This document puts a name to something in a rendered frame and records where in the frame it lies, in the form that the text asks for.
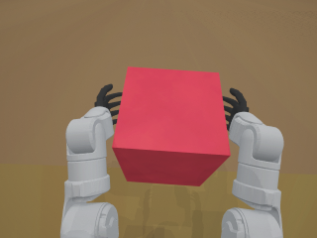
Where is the left robot forearm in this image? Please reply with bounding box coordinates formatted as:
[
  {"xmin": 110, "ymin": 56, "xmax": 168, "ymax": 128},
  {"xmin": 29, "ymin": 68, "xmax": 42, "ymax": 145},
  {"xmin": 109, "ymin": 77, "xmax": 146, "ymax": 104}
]
[{"xmin": 60, "ymin": 106, "xmax": 114, "ymax": 238}]

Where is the right robot forearm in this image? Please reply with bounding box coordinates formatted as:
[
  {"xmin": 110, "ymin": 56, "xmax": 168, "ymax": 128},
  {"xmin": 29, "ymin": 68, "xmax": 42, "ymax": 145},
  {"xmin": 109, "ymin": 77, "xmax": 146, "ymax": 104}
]
[{"xmin": 229, "ymin": 111, "xmax": 284, "ymax": 238}]

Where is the left robot upper arm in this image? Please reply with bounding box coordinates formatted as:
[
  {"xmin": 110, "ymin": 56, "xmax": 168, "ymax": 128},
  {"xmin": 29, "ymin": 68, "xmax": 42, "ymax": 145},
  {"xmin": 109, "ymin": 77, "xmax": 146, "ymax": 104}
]
[{"xmin": 60, "ymin": 202, "xmax": 119, "ymax": 238}]

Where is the robot right hand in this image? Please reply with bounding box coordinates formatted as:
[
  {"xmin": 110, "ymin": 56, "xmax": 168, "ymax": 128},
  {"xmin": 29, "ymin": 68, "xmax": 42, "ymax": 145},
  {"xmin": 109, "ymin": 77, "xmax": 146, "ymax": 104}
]
[{"xmin": 222, "ymin": 87, "xmax": 250, "ymax": 132}]

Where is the right robot upper arm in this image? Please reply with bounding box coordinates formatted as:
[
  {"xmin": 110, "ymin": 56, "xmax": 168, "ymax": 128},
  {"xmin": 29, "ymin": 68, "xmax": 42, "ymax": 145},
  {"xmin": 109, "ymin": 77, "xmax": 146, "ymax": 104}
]
[{"xmin": 221, "ymin": 207, "xmax": 282, "ymax": 238}]

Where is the robot left hand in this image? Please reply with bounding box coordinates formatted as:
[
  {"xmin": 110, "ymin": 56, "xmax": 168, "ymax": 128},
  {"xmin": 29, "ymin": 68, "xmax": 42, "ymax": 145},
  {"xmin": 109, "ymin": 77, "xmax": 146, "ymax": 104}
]
[{"xmin": 94, "ymin": 83, "xmax": 123, "ymax": 125}]

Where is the carton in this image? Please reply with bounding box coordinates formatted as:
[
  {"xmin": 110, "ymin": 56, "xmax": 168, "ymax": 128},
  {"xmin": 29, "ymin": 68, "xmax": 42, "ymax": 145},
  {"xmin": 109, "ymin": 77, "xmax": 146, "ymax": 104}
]
[{"xmin": 112, "ymin": 66, "xmax": 231, "ymax": 186}]

